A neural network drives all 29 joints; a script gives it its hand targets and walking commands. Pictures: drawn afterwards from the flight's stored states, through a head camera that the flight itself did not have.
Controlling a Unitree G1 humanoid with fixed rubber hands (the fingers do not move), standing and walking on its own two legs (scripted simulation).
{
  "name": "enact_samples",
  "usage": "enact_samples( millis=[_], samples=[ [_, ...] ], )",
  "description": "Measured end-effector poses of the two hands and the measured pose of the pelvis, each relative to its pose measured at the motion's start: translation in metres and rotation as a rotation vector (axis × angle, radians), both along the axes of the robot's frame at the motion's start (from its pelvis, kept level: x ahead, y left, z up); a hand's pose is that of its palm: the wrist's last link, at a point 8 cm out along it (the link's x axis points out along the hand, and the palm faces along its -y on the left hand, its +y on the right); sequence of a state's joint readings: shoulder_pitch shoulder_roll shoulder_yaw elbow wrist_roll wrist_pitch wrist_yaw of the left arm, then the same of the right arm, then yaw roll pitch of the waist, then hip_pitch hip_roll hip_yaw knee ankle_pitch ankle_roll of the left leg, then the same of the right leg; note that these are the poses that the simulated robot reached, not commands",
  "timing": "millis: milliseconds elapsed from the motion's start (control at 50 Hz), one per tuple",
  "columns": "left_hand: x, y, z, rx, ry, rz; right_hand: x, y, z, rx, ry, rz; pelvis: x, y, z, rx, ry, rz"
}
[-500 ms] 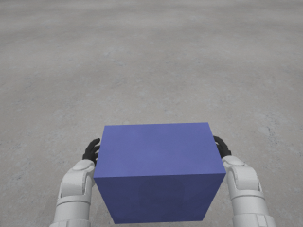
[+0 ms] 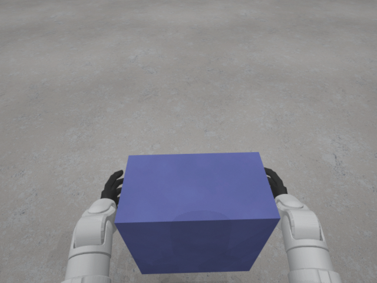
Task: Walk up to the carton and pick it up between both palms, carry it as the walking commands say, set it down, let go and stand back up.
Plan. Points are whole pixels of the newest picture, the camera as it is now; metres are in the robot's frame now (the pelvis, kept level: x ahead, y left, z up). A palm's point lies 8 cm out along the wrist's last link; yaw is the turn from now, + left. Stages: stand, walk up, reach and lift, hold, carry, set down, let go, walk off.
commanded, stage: carry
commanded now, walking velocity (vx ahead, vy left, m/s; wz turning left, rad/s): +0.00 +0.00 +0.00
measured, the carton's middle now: (194, 218) +0.27 -0.01 -0.02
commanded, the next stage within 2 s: none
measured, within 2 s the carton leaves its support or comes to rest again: neither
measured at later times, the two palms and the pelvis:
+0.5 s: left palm (109, 209) +0.27 +0.18 +0.03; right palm (281, 206) +0.27 -0.19 +0.03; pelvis -0.01 +0.00 +0.00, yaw +0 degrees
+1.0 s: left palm (107, 216) +0.26 +0.18 +0.02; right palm (278, 212) +0.26 -0.19 +0.02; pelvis -0.01 +0.00 +0.00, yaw +0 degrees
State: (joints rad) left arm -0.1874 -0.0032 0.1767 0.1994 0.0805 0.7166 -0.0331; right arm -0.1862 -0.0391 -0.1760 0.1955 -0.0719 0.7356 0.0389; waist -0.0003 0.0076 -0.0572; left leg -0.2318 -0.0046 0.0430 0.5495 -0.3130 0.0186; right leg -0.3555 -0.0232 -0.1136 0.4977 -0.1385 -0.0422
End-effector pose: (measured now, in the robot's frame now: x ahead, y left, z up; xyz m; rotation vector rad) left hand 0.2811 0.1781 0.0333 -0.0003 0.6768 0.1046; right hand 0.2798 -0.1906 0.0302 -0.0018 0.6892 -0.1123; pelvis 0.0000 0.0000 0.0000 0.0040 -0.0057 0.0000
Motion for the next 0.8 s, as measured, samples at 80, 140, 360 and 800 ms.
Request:
enact_samples(
  millis=[80, 140, 360, 800],
  samples=[
    [-0.001, -0.001, -0.003, 0.004, 0.000, -0.005, -0.001, -0.001, -0.002, -0.007, 0.000, 0.004, 0.001, -0.001, 0.000, -0.001, 0.001, 0.001],
    [-0.002, -0.001, -0.003, 0.007, -0.006, -0.009, -0.003, -0.001, -0.003, -0.009, -0.007, 0.003, 0.002, -0.001, -0.001, -0.003, 0.002, 0.000],
    [-0.008, -0.004, -0.008, 0.019, -0.011, -0.026, -0.010, -0.004, -0.007, -0.017, -0.012, 0.005, -0.001, -0.001, -0.001, -0.003, -0.007, -0.004],
    [-0.014, 0.001, -0.008, 0.020, -0.010, -0.027, -0.015, 0.000, -0.007, -0.012, -0.012, 0.008, -0.008, 0.001, 0.001, -0.002, 0.001, -0.007]
  ],
)
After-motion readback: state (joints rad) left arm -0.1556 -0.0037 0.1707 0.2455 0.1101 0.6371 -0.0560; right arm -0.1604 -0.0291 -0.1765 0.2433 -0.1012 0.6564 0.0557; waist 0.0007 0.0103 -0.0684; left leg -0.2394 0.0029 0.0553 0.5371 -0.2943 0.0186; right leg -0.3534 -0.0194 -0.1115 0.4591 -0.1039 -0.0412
